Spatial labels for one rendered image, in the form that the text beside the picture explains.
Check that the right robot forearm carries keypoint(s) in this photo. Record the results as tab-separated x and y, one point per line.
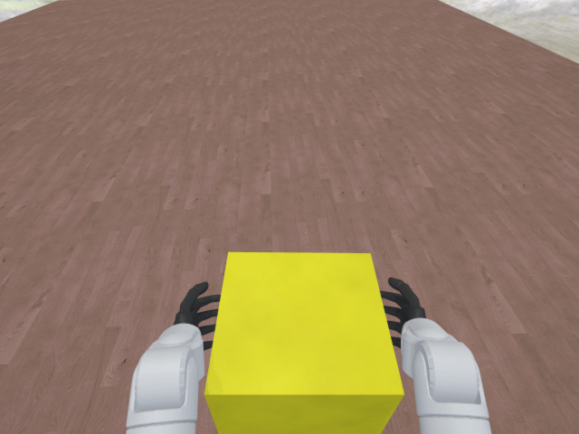
448	390

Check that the left robot forearm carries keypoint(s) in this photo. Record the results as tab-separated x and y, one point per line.
164	389

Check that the robot right hand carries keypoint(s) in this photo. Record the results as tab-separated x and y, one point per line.
409	303

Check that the robot left hand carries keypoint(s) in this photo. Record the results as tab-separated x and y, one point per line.
191	304

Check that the carton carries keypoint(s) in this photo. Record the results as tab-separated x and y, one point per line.
301	346

